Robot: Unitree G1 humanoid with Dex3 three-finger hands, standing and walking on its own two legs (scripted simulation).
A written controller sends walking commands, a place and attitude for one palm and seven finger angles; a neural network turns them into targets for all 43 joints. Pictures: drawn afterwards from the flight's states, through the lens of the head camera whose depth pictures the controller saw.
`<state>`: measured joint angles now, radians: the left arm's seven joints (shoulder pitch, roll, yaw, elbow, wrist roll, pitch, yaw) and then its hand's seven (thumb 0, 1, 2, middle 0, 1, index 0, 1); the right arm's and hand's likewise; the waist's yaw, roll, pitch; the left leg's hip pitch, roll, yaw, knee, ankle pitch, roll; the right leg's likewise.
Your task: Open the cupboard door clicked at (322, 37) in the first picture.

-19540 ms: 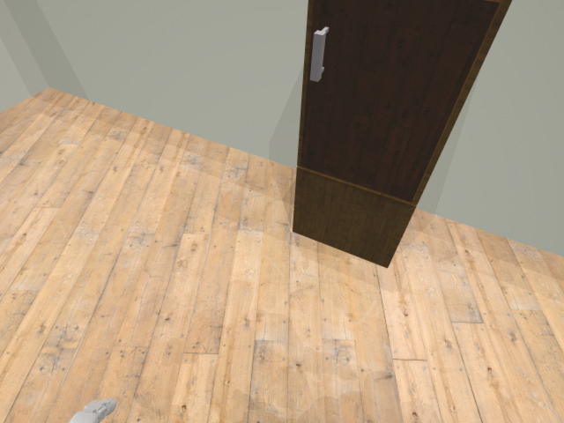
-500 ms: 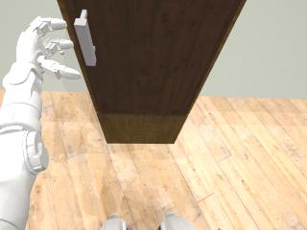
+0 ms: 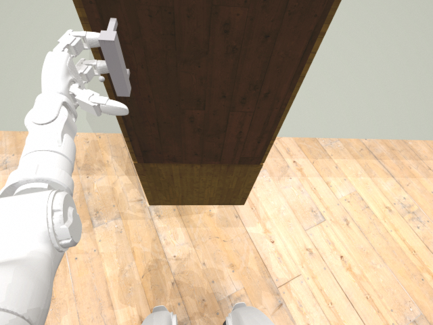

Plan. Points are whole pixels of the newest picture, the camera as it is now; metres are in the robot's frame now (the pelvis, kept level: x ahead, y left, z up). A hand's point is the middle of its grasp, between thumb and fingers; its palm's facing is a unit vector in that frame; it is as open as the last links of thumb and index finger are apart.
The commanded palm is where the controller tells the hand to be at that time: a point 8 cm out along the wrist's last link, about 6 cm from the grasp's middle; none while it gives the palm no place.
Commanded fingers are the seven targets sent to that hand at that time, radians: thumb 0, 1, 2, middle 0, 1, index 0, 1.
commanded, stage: slide the fingers in behind the handle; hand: left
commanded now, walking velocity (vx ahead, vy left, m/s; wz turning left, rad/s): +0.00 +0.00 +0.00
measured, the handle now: (118, 58) +0.57 +0.12 +0.13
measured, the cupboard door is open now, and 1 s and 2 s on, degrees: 0 0 0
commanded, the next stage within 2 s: close the thumb around the handle in 1.00 s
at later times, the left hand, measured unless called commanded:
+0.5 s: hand (119, 81) +0.52 +0.12 +0.12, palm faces -0.09 -1.00 +0.00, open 14.0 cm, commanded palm +0.50 +0.17 +0.12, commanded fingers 0.00 -0.50 0.30 -0.30 -1.20 -0.30 -1.20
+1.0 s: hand (129, 81) +0.52 +0.10 +0.12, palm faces -0.08 -1.00 -0.01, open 14.0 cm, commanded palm +0.50 +0.16 +0.12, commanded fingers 0.00 -0.50 0.30 -0.30 -1.20 -0.30 -1.20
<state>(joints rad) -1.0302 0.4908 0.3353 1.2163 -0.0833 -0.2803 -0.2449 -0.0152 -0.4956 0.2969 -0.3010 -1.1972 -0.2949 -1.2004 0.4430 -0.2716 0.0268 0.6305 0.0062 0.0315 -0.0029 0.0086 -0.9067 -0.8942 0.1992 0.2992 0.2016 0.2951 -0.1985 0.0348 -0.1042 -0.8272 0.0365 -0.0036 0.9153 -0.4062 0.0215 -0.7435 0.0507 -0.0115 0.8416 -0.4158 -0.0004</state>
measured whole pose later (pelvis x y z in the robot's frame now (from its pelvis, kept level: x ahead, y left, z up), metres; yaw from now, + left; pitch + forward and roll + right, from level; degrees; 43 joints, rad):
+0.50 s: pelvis +0.00 +0.00 +0.00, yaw +0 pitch +18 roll -3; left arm -1.01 0.41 0.28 1.19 -0.08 -0.30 -0.18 -0.02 -0.50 0.30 -0.30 -1.20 -0.29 -1.20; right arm 0.43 -0.26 0.02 0.63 0.00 0.03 0.01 0.01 -0.91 -0.89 0.20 0.30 0.20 0.30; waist -0.18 0.04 -0.11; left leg -0.81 0.03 0.00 0.91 -0.41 0.02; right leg -0.73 0.04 -0.01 0.85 -0.43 0.00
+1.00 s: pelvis +0.00 -0.01 +0.00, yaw +0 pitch +17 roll -2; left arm -1.01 0.38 0.28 1.20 -0.08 -0.31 -0.13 -0.02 -0.50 0.30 -0.30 -1.20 -0.29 -1.20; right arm 0.45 -0.26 0.01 0.65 0.00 0.03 0.02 0.01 -0.91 -0.89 0.20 0.30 0.20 0.30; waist -0.19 0.04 -0.11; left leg -0.80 0.03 0.00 0.90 -0.40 0.01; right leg -0.73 0.04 -0.01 0.85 -0.42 -0.01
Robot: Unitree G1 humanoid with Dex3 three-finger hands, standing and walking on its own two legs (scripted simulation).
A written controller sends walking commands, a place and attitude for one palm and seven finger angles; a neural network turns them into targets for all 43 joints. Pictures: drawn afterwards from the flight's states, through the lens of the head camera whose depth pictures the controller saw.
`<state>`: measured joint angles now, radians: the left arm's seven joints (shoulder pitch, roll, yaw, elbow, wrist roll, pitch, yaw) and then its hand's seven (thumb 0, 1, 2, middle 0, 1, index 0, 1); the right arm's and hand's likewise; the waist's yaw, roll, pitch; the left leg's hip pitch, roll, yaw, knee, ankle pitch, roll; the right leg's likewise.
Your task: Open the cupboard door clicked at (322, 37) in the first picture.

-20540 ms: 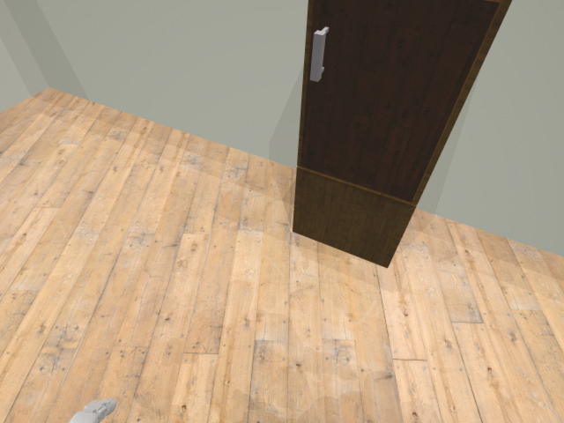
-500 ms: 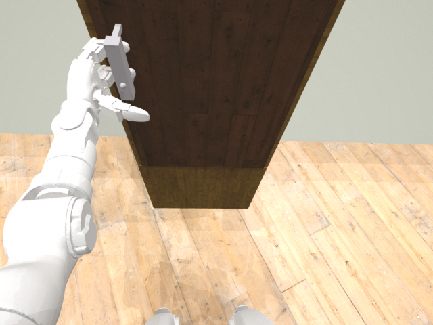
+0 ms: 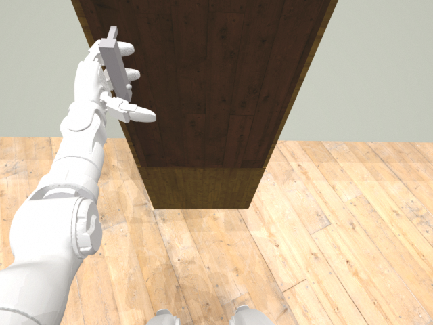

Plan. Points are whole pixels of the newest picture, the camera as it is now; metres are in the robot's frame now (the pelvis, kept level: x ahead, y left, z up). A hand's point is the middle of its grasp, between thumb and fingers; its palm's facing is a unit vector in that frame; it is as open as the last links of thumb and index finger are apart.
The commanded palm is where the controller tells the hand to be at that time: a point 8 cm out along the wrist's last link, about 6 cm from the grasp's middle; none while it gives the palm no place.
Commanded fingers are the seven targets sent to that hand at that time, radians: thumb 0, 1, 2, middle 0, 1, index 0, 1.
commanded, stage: close the thumb around the handle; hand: left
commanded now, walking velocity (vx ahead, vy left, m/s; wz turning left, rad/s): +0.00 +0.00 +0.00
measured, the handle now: (119, 65) +0.57 +0.13 +0.13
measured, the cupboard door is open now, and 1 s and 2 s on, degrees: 0 0 38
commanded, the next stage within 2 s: pull the door open along its arc in 0.80 s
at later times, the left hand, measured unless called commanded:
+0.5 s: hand (126, 88) +0.51 +0.11 +0.12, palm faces -0.09 -1.00 +0.01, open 9.6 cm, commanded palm +0.50 +0.17 +0.12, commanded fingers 0.00 0.68 0.80 -0.38 -1.33 -0.38 -1.33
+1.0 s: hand (126, 88) +0.51 +0.11 +0.12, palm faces -0.08 -1.00 +0.00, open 6.0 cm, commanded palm +0.48 +0.16 +0.12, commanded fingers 0.00 0.90 0.90 -0.40 -1.35 -0.40 -1.35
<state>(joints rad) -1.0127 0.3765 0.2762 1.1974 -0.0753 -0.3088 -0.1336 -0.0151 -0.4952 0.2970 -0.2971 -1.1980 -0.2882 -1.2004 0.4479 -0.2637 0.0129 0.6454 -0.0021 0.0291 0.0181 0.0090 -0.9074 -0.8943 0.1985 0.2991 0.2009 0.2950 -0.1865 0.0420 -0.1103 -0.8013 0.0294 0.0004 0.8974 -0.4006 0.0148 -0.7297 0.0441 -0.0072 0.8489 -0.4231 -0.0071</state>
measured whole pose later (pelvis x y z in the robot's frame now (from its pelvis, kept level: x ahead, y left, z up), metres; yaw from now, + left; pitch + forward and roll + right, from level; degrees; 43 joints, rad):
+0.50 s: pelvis +0.00 +0.00 +0.00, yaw +0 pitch +17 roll -2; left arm -1.02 0.38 0.27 1.21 -0.08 -0.31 -0.15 -0.01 0.16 0.58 -0.35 -1.27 -0.34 -1.27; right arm 0.41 -0.27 0.01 0.64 0.00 0.02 0.01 0.01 -0.91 -0.89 0.20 0.30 0.20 0.30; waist -0.19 0.03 -0.10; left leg -0.80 0.03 -0.01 0.90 -0.40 0.02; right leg -0.73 0.04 -0.02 0.85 -0.42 -0.01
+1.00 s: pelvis +0.00 +0.00 +0.00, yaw +0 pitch +17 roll -2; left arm -0.99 0.35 0.27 1.17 -0.08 -0.31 -0.12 0.00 0.70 0.81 -0.33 -1.34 -0.33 -1.35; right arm 0.43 -0.26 0.01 0.64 0.00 0.04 0.02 0.01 -0.91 -0.89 0.20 0.30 0.20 0.30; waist -0.18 0.04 -0.11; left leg -0.79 0.02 0.00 0.90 -0.40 0.02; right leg -0.72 0.04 0.00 0.85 -0.42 0.00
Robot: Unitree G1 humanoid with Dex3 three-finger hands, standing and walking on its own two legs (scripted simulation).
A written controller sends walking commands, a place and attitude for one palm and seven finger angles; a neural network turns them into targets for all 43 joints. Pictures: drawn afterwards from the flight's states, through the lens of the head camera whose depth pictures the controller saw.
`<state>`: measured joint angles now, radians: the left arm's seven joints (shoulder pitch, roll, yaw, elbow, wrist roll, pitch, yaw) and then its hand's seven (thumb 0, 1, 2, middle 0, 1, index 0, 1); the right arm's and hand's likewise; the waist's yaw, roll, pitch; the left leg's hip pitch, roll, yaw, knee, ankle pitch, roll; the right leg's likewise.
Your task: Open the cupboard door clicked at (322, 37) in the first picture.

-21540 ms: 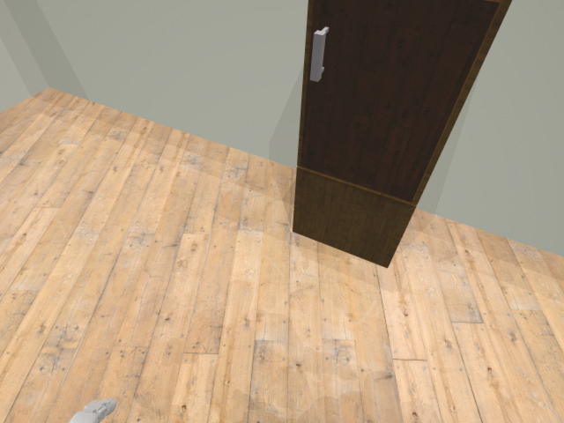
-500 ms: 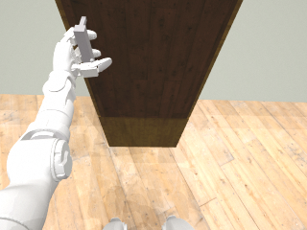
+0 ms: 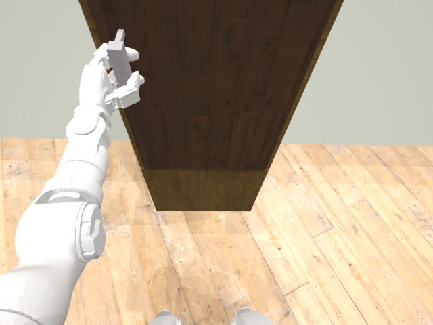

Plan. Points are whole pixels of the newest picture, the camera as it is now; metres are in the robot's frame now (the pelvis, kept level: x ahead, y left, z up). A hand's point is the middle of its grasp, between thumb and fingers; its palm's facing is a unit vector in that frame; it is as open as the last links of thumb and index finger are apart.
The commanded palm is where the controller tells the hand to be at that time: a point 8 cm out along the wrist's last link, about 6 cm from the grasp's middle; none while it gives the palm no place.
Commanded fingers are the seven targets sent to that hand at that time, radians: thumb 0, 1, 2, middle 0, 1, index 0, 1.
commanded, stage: pull the door open along its arc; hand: left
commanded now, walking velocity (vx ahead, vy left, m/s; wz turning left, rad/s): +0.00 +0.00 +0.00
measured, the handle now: (125, 67) +0.57 +0.12 +0.13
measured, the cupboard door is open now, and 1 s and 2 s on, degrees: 0 38 37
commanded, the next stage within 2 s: open thumb and fingers to let go in 1.02 s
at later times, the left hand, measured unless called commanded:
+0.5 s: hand (147, 143) +0.39 +0.08 +0.13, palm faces +0.01 -1.00 +0.10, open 6.6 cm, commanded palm +0.35 +0.14 +0.12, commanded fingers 0.00 0.90 0.90 -0.40 -1.35 -0.40 -1.35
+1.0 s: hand (196, 193) +0.30 +0.01 +0.13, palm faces +0.24 -0.97 +0.01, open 6.5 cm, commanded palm +0.23 +0.04 +0.12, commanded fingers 0.00 0.90 0.90 -0.40 -1.35 -0.40 -1.35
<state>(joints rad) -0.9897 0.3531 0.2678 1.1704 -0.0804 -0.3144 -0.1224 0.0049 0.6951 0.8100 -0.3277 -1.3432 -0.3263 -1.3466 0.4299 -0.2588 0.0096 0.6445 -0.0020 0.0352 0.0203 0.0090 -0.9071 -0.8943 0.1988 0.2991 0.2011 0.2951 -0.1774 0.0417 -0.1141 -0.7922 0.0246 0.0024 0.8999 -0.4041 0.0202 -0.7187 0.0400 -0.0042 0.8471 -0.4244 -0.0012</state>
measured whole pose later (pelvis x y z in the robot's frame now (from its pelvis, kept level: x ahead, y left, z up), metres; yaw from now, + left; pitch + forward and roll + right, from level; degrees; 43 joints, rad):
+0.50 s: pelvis +0.02 -0.01 +0.02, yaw -1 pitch +9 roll -1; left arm -0.29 0.05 0.08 0.39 -0.15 -0.18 0.06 0.01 0.65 0.72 -0.33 -1.33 -0.30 -1.28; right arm 0.32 -0.24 -0.01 0.53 0.03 0.04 0.04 0.01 -0.91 -0.89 0.20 0.30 0.20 0.29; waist -0.06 0.04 -0.14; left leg -0.54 0.03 0.03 0.78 -0.39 0.01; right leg -0.50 0.04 0.03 0.76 -0.42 -0.01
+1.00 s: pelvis +0.01 -0.04 +0.02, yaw +3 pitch +2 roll +0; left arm 0.05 -0.09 -0.28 0.02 0.03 0.00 0.50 0.01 0.66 0.75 -0.30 -1.31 -0.29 -1.32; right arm 0.21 -0.19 0.01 0.56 -0.02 0.10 0.03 0.02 -0.91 -0.89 0.20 0.30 0.20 0.29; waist -0.03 0.05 -0.09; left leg -0.38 0.02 -0.04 0.71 -0.35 -0.03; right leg -0.32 0.04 -0.05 0.70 -0.41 -0.05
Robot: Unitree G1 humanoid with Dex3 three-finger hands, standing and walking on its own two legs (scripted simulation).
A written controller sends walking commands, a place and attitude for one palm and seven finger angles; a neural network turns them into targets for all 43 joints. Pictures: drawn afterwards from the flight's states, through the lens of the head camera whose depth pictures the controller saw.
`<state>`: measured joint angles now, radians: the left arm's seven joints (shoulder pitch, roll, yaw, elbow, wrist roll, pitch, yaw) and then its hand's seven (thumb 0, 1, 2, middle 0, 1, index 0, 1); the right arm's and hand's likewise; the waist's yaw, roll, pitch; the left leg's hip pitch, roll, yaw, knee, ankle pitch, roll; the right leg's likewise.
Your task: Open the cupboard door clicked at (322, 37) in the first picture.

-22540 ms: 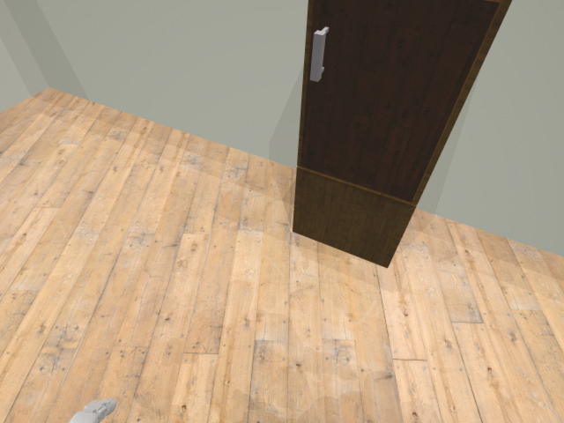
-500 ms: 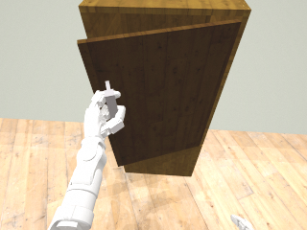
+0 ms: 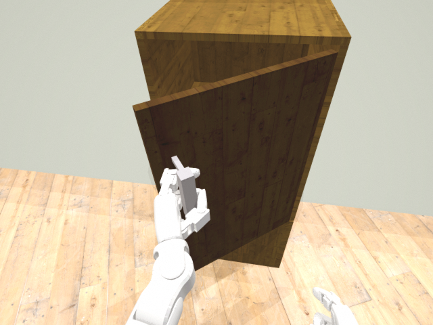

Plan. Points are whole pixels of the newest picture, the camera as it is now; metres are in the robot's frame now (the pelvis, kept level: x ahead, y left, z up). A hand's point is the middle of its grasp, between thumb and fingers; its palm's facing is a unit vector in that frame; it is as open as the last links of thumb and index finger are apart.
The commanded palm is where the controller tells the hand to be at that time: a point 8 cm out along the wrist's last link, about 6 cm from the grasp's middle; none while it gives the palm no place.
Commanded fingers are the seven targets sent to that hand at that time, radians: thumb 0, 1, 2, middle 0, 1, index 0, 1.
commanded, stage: pull the door open along its arc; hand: left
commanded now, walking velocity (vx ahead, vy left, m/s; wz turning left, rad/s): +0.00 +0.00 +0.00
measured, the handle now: (184, 188) +0.34 +0.07 +0.10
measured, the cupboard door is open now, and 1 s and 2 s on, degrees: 38 37 39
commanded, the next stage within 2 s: open thumb and fingers to let go in 0.02 s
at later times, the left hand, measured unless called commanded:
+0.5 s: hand (193, 211) +0.29 +0.05 +0.10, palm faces +0.20 -0.98 -0.01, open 9.7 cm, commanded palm +0.25 +0.07 +0.10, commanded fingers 0.00 -0.50 0.30 -0.30 -1.20 -0.30 -1.20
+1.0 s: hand (200, 215) +0.28 +0.04 +0.10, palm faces +0.15 -0.99 -0.01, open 15.5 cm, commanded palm +0.24 +0.08 +0.10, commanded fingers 0.00 -0.50 0.30 -0.15 -0.30 -0.15 -0.30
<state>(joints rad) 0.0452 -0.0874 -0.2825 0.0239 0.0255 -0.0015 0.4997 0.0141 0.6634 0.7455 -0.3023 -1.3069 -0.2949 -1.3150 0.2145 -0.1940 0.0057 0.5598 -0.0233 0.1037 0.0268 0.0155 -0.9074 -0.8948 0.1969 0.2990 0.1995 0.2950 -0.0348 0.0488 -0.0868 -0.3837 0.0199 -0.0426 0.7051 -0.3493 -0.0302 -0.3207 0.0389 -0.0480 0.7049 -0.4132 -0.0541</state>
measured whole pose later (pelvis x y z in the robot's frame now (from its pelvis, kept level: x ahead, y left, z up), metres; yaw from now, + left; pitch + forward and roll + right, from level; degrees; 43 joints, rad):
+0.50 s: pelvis +0.01 +0.01 +0.00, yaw +1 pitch +2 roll +0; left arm 0.06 -0.07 -0.33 -0.02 0.03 0.01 0.51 0.00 0.12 0.56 -0.35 -1.27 -0.36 -1.27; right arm 0.16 -0.17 0.02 0.55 -0.02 0.09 0.04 0.02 -0.91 -0.89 0.20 0.30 0.20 0.29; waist -0.01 0.05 -0.07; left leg -0.39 0.00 -0.04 0.73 -0.37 -0.02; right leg -0.32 0.02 -0.05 0.72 -0.43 -0.04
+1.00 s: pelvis -0.01 +0.02 +0.00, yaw +0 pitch +1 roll -1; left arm -0.02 -0.08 -0.37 0.04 0.03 0.04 0.54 -0.01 -0.49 0.30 -0.23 -0.56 -0.22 -0.56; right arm 0.17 -0.17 0.02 0.59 -0.02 0.07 0.04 0.02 -0.91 -0.90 0.20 0.30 0.20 0.29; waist -0.02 0.04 -0.06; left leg -0.42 0.01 -0.04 0.76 -0.36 -0.01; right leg -0.34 0.02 -0.05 0.73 -0.41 -0.03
